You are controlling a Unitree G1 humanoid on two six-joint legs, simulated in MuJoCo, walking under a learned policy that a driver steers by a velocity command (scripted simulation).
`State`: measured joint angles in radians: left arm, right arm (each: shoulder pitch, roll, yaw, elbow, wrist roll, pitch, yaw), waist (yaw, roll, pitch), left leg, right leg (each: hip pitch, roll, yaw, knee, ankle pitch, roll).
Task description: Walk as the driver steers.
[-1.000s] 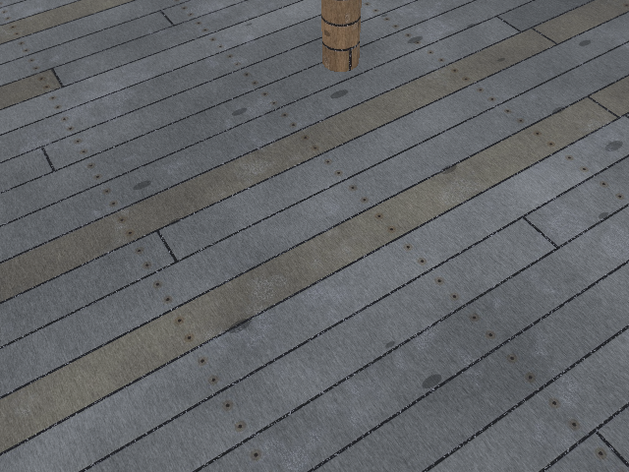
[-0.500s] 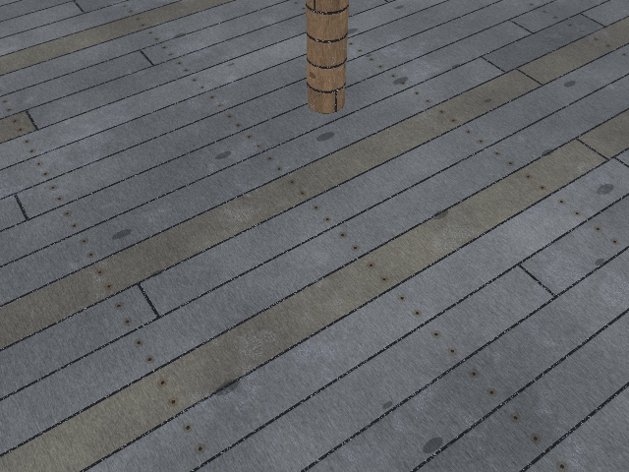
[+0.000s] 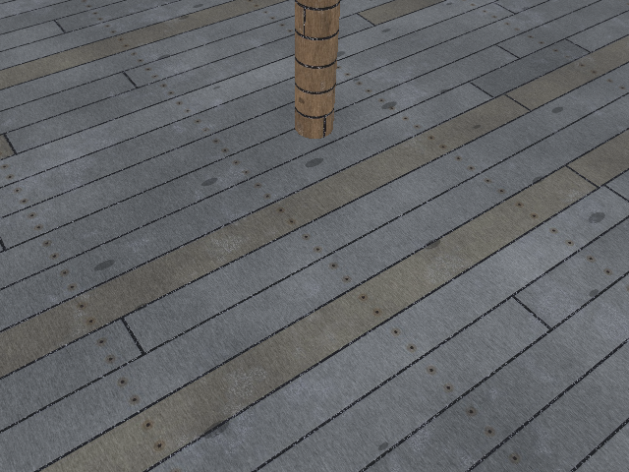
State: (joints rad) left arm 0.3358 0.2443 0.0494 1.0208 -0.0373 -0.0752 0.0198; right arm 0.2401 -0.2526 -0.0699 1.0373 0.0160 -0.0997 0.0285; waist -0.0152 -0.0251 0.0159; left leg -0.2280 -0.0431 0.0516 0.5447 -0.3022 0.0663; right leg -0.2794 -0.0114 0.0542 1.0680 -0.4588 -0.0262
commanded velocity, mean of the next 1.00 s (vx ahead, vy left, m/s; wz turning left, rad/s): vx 0.47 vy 0.00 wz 0.32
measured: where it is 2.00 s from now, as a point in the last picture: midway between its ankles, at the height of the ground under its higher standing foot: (216, 315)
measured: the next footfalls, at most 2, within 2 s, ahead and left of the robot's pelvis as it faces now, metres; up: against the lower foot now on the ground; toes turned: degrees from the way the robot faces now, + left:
right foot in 0.40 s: +0.36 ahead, -0.17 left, +0.00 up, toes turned +1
left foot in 0.96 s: +0.59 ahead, +0.13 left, +0.00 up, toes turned +25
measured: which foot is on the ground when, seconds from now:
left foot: down 0.00-0.40, up 0.42-0.94, down 0.96-1.00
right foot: up 0.00-0.38, down 0.40-0.98, up 1.00-1.00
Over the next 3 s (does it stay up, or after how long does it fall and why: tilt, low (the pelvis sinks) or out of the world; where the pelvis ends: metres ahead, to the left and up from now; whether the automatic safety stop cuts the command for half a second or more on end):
stays up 0.96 0.30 0.01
